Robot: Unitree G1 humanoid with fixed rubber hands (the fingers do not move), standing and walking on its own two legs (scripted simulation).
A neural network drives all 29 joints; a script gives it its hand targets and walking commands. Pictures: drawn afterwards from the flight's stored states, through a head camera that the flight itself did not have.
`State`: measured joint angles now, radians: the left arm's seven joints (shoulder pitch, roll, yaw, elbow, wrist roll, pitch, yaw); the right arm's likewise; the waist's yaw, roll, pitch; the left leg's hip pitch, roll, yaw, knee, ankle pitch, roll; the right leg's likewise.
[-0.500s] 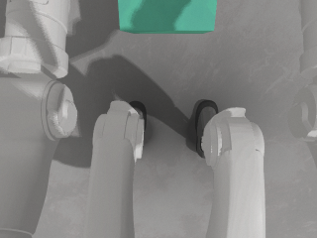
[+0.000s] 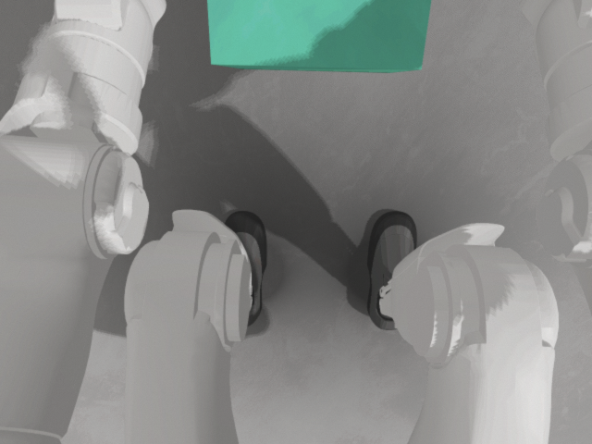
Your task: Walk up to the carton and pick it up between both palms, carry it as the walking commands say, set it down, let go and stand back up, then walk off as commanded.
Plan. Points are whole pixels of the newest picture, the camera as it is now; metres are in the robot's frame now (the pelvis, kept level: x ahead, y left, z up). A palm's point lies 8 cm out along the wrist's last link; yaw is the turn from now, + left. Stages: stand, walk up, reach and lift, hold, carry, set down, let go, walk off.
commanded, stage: reach and lift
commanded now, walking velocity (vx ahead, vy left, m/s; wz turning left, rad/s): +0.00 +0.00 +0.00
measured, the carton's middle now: out of the picture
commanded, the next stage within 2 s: none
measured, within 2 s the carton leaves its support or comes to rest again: leaves its support in 1.66 s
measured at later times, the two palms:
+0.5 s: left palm out of the picture +0.55 +0.16 -0.19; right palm out of the picture +0.55 -0.17 -0.19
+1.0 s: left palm out of the picture +0.55 +0.16 -0.19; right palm out of the picture +0.55 -0.15 -0.20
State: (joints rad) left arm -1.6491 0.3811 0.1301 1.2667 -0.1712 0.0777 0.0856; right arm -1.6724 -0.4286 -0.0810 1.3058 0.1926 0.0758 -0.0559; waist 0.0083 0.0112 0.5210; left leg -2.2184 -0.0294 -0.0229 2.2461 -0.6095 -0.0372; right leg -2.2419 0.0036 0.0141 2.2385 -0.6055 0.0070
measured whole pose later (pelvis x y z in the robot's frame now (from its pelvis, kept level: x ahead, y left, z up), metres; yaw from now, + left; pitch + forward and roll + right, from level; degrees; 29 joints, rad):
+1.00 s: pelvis -0.01 +0.00 -0.01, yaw +2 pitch +33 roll +1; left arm -1.61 0.33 0.23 1.14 -0.04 0.17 0.02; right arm -1.61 -0.31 -0.27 1.14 -0.01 0.17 0.00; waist -0.01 0.02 0.52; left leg -2.21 -0.05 -0.02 2.27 -0.64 -0.04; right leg -2.23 0.00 0.03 2.28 -0.62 0.01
